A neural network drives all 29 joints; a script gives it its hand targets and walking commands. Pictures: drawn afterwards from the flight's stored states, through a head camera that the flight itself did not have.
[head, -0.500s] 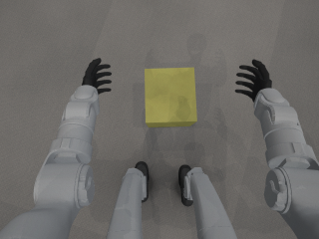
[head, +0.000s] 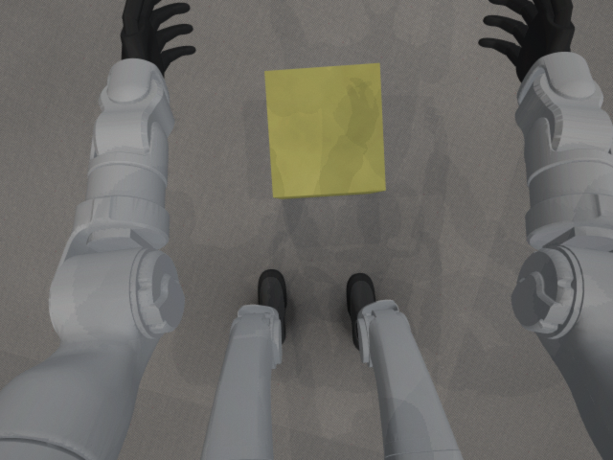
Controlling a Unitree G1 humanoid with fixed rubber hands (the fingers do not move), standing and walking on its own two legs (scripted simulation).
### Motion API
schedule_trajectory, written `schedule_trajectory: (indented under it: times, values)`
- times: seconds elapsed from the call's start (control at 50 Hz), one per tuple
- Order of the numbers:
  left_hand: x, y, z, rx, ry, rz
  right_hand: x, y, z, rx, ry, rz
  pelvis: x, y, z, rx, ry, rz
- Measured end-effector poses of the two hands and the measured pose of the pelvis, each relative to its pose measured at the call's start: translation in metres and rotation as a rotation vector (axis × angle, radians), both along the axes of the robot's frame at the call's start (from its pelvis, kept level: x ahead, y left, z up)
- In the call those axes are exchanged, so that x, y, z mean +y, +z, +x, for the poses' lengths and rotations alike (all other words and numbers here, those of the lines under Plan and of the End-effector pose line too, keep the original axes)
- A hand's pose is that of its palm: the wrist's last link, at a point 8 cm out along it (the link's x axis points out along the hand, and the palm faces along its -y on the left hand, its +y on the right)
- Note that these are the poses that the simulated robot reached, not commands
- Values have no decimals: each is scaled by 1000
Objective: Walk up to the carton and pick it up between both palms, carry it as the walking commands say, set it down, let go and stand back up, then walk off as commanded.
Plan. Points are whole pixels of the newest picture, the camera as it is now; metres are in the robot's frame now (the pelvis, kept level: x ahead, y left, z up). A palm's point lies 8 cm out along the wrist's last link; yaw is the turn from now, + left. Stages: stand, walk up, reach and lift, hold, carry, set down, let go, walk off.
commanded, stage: reach and lift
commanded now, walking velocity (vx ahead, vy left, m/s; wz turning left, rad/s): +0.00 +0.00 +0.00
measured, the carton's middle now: (324, 140) +0.52 -0.03 -0.56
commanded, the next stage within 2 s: none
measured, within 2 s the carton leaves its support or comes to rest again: neither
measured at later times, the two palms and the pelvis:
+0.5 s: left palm (191, 101) +0.54 +0.17 -0.25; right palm (477, 97) +0.52 -0.24 -0.25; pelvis -0.02 +0.00 -0.13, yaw +0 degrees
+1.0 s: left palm (219, 123) +0.54 +0.17 -0.39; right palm (435, 123) +0.51 -0.22 -0.39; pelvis -0.04 +0.01 -0.25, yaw +0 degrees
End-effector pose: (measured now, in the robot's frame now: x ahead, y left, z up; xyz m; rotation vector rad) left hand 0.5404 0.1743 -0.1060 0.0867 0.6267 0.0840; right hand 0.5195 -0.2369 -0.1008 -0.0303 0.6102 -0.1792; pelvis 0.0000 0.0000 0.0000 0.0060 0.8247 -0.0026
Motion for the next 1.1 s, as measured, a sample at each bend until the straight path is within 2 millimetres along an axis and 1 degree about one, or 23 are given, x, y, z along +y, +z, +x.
schedule_trajectory:
  times: [0.1, 0.16, 0.22, 0.3, 0.44, 0.62, 0.86, 1.1]
  values:
    - [3, -15, -7, 18, 11, -12, -1, -16, -6, 19, -9, 8, 0, -8, -3, 24, -5, 3]
    - [4, -28, -8, 23, 12, -14, 0, -30, -7, 31, -14, 17, 0, -20, -6, 29, -5, 3]
    - [2, -43, -7, 23, 13, -13, 3, -46, -6, 36, -16, 22, 0, -37, -10, 33, -3, 4]
    - [0, -70, -4, 21, 17, -10, 5, -74, -5, 41, -17, 19, 1, -63, -14, 38, 0, 4]
    - [-1, -123, -2, 17, 25, 0, 2, -126, -4, 40, -15, -2, 2, -112, -19, 50, 1, 4]
    - [2, -181, -4, 27, 30, 7, 3, -179, -1, 38, -10, -8, 2, -165, -26, 42, -2, 4]
    - [-2, -246, -2, 38, 9, 13, 11, -249, -3, 60, -13, 2, 4, -222, -36, -21, -6, 2]
    - [-7, -316, -6, 72, 6, 7, 14, -321, -9, 94, -12, 1, 7, -267, -42, -103, -13, 3]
